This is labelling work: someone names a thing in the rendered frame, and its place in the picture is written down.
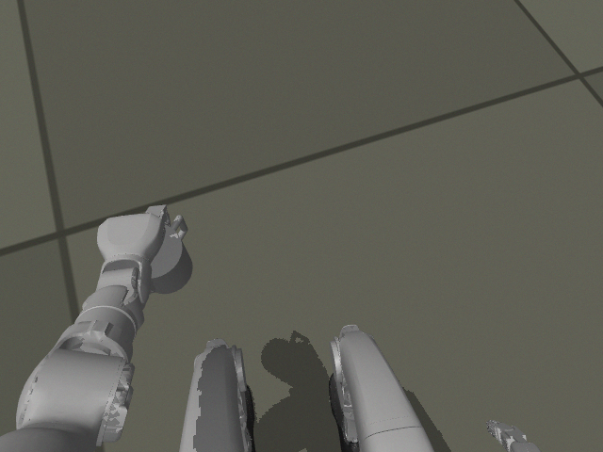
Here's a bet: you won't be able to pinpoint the right robot foot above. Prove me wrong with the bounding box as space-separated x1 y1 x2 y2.
329 373 360 452

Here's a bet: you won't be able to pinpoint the right robot hand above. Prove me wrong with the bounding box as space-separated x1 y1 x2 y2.
486 420 541 452

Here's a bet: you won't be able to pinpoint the mug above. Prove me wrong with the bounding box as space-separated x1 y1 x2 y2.
151 215 193 294

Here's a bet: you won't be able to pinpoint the left robot arm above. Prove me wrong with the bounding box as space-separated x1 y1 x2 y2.
0 254 152 452

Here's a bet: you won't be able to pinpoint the left robot hand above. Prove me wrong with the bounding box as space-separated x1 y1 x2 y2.
97 204 171 294

